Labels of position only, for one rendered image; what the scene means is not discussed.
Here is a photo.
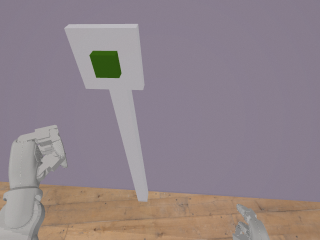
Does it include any right robot hand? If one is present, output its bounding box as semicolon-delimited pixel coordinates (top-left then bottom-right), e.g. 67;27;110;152
232;204;270;240

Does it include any left robot hand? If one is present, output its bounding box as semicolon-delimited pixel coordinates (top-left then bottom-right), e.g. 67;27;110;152
8;125;68;189

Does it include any panel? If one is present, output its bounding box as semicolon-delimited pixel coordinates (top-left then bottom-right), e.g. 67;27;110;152
64;24;149;202

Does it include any robot left forearm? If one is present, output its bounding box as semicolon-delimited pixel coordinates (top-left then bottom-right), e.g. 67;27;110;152
0;186;45;240

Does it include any button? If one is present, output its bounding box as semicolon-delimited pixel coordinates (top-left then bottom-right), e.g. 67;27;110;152
89;51;122;78

